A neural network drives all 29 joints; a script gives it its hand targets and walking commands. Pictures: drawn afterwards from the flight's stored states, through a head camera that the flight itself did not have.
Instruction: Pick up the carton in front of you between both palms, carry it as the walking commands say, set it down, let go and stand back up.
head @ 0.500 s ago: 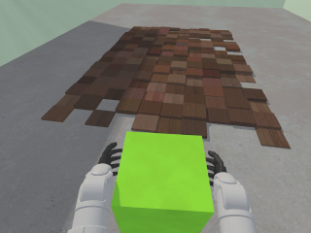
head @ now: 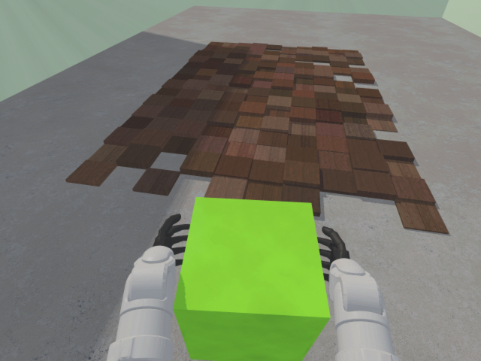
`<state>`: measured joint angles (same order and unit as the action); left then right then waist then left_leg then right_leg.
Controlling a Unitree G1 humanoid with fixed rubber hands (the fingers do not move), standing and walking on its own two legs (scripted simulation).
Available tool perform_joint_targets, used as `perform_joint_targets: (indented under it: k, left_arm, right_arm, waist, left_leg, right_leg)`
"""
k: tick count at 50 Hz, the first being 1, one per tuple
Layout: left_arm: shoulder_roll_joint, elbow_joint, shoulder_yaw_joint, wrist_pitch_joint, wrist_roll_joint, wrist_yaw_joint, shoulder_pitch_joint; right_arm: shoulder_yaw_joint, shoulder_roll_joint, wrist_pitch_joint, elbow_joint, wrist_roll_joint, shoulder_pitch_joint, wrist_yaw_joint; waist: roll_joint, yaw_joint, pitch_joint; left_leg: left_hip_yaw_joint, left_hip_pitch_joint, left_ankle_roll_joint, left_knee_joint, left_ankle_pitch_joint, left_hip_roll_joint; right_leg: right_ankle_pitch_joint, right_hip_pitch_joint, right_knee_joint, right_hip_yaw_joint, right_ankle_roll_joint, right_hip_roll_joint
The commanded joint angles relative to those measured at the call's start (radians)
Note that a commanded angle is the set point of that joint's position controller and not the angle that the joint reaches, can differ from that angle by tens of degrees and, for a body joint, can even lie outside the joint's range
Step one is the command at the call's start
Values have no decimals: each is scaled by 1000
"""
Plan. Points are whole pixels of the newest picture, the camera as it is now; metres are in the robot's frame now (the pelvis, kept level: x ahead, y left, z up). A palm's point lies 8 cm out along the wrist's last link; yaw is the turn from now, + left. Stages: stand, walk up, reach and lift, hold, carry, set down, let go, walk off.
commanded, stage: hold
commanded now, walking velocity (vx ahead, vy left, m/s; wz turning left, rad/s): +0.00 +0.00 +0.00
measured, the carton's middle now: (248, 283) +0.30 +0.01 -0.02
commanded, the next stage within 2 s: carry in 0.50 s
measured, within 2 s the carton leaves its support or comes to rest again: neither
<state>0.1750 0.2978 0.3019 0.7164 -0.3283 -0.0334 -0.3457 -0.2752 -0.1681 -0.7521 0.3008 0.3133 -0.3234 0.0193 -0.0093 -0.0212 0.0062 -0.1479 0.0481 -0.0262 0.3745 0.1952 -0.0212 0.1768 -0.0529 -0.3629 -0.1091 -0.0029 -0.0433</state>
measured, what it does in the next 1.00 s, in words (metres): walks ahead: left foot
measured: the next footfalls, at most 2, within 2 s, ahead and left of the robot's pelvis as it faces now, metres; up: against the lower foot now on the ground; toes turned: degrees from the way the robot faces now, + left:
left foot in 0.98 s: +0.17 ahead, +0.12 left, +0.00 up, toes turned +9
right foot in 1.22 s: +0.32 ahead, -0.12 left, +0.00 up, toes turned -11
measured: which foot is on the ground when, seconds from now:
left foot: down 0.00-0.80, up 0.82-0.96, down 0.98-1.00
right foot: down 0.00-1.00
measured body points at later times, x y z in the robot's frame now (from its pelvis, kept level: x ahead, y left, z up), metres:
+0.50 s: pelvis +0.02 +0.01 +0.00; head -0.03 +0.00 +0.45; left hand +0.32 +0.16 +0.05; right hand +0.31 -0.14 +0.04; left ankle +0.02 +0.14 -0.75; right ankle +0.02 -0.12 -0.75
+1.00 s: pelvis +0.13 +0.00 -0.01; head +0.11 +0.00 +0.44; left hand +0.39 +0.16 +0.08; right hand +0.40 -0.14 +0.08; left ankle +0.14 +0.11 -0.75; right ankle +0.03 -0.11 -0.74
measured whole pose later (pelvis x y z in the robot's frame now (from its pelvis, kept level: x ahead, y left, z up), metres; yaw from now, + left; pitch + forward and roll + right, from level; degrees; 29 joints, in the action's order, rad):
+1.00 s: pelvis +0.13 +0.00 -0.01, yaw +0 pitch +5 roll +2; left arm 0.13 -0.45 0.07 1.11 -0.08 0.10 -0.04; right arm -0.06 -0.13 -1.16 -0.43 0.07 -0.06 -0.11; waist 0.05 -0.02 -0.15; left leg 0.18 0.32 0.01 0.47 0.22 0.01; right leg 0.43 -0.18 -0.54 0.08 -0.02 0.09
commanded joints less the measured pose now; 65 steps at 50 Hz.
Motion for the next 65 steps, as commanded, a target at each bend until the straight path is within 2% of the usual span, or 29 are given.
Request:
perform_joint_targets:
  k: [1, 2, 4, 5, 8, 9, 11, 12, 17, 18, 20, 21, 24, 25, 28, 32, 36, 37, 39, 40, 43, 47, 49, 51, 52, 57, 59, 61, 65]
  left_arm:
    - [938, 85, -530, 7, 229, -233, -416]
    - [910, 25, -538, 8, 242, -227, -395]
    - [873, 33, -522, 4, 224, -235, -412]
    - [891, -20, -539, 2, 264, -229, -433]
    - [887, 53, -476, 15, 213, -216, -347]
    - [922, 91, -487, 10, 231, -221, -336]
    - [922, -38, -553, -3, 261, -220, -343]
    - [903, -70, -590, -1, 274, -221, -405]
    - [869, 4, -558, 14, 271, -218, -282]
    - [900, -46, -599, 7, 309, -214, -289]
    - [938, -24, -560, 9, 297, -209, -248]
    - [923, -33, -520, 3, 256, -215, -274]
    - [880, -62, -552, 10, 259, -215, -234]
    - [905, -42, -579, 11, 299, -208, -347]
    - [947, -171, -680, 38, 373, -182, -372]
    - [956, -286, -777, 113, 406, -149, -352]
    - [948, -438, -878, 212, 489, -112, -275]
    - [890, -443, -849, 242, 492, -104, -287]
    - [866, -544, -866, 283, 513, -69, -172]
    - [845, -545, -813, 305, 471, -47, -111]
    - [800, -703, -855, 376, 461, 17, -99]
    - [753, -775, -831, 447, 509, 35, 29]
    - [752, -869, -855, 467, 549, 43, -21]
    - [751, -983, -893, 472, 609, 48, -170]
    - [726, -919, -889, 483, 578, 55, -117]
    - [665, -804, -774, 484, 524, 116, 71]
    - [627, -810, -741, 487, 484, 140, 81]
    - [586, -753, -696, 491, 433, 154, 161]
    - [758, -909, -794, 466, 535, 129, -2]
  right_arm:
    - [502, -890, 49, -29, -249, -489, 228]
    - [531, -904, 47, -63, -275, -526, 240]
    - [546, -903, 30, -68, -283, -530, 221]
    - [544, -913, 28, -80, -236, -476, 222]
    - [520, -854, 40, -65, -269, -519, 225]
    - [563, -874, 44, -113, -275, -511, 220]
    - [608, -914, 55, -170, -320, -502, 222]
    - [564, -903, 49, -143, -293, -482, 222]
    - [552, -858, 29, -75, -294, -329, 211]
    - [575, -866, 42, -168, -286, -403, 213]
    - [620, -862, 41, -220, -286, -405, 218]
    - [595, -845, 42, -194, -293, -446, 217]
    - [573, -846, 28, -190, -282, -400, 212]
    - [585, -841, 30, -132, -289, -435, 213]
    - [681, -891, 10, -276, -378, -497, 209]
    - [718, -866, -58, -373, -380, -451, 177]
    - [829, -860, -157, -537, -451, -412, 107]
    - [819, -820, -193, -524, -409, -335, 88]
    - [857, -830, -240, -662, -468, -290, 68]
    - [894, -859, -275, -710, -491, -357, 60]
    - [865, -777, -343, -749, -543, -256, 39]
    - [817, -731, -404, -830, -495, -58, -31]
    - [815, -721, -413, -898, -510, -26, -55]
    - [799, -754, -426, -910, -509, -92, -74]
    - [795, -745, -428, -947, -510, -119, -88]
    - [813, -657, -448, -918, -546, -82, -122]
    - [819, -614, -456, -901, -563, -42, -119]
    - [842, -578, -460, -961, -571, -102, -118]
    - [841, -701, -433, -965, -594, -129, -86]
  waist:
    - [-78, 42, -159]
    - [-5, -21, -182]
    - [-39, -26, -184]
    - [77, 40, -221]
    - [6, -42, -155]
    - [-5, 13, -188]
    - [17, -25, -202]
    - [7, 37, -265]
    - [-60, 28, -181]
    - [60, 37, -253]
    - [47, 17, -266]
    - [-29, -2, -264]
    - [44, -10, -170]
    - [68, 19, -238]
    - [17, 12, -190]
    - [-201, 26, -196]
    - [-104, 21, -287]
    - [17, 23, -293]
    - [262, -7, -347]
    - [357, -6, -228]
    - [75, -2, -161]
    - [87, 24, -300]
    - [-256, 53, -305]
    - [-138, 57, -232]
    - [-43, 65, -230]
    - [-140, 34, -284]
    - [-98, 22, -301]
    - [365, -18, -323]
    - [41, -12, -287]
  left_leg:
    - [103, 67, -13, -78, -57, -81]
    - [100, 6, 8, -86, -66, -69]
    - [112, 35, 9, -77, -91, -78]
    - [99, -1, 12, -84, -100, -73]
    - [85, 25, 12, -83, -106, -69]
    - [87, 12, 10, -87, -119, -85]
    - [96, 35, 13, -67, -128, -82]
    - [94, -45, 1, -66, -234, -82]
    - [86, -26, -10, -86, -237, -80]
    - [76, -81, -9, -70, -324, -73]
    - [69, -48, -4, -73, -316, -73]
    - [80, -8, -4, -91, -257, -90]
    - [63, -10, 5, -83, -217, -81]
    - [73, 81, 35, 29, -5, 117]
    - [58, 206, 32, 0, 550, 46]
    - [-107, 122, 83, -150, 422, 202]
    - [-1, 176, 94, -45, 305, 186]
    - [59, 298, 77, 27, 347, 153]
    - [254, 604, 16, 379, 298, 20]
    - [249, 697, 21, 422, 317, 75]
    - [293, 604, 25, 214, 324, 57]
    - [307, -75, 49, 32, 25, 66]
    - [-204, -276, 174, -121, 159, 387]
    - [-278, -204, 299, -136, -4, 512]
    - [-238, -150, 282, -146, -10, 468]
    - [207, 7, 131, -48, -61, 237]
    - [311, 194, 55, 116, -145, 191]
    - [361, 645, -19, 558, 260, 70]
    - [180, 788, 36, 717, 266, 149]
  right_leg:
    - [-94, 103, 61, 48, 1, -57]
    - [-71, 61, 54, 63, -14, -58]
    - [-108, 102, 63, 66, -26, -46]
    - [-101, 75, 78, 66, -19, -60]
    - [-97, 59, 61, 64, -12, -44]
    - [-122, 74, 78, 51, -11, -46]
    - [-122, 92, 60, 52, -20, -49]
    - [-225, 88, 75, 53, -22, -53]
    - [-225, 85, 86, 36, -10, -52]
    - [-266, 93, 75, 69, -25, -77]
    - [-304, 108, 63, 46, -16, -61]
    - [-255, 134, 77, 55, -17, -58]
    - [-186, 104, 89, 68, -25, -60]
    - [-51, -32, -21, 42, 0, 143]
    - [594, -185, 43, -46, 38, 135]
    - [195, -324, -239, 176, -25, 39]
    - [212, -167, -40, 197, 7, 74]
    - [277, -41, 36, 155, 13, 102]
    - [298, 227, 138, -239, 122, 387]
    - [74, 196, 132, -251, 180, 443]
    - [-50, 68, 97, -95, 162, 340]
    - [151, -310, -125, 201, 38, 223]
    - [271, -666, -493, 293, -4, 103]
    - [362, -785, -618, 167, 33, 160]
    - [341, -753, -605, 154, 29, 173]
    - [91, -339, -86, 353, -8, 33]
    - [-5, -10, -71, 343, 26, 74]
    - [108, 251, 135, -245, 153, 440]
    - [-377, 287, 76, -154, 199, 459]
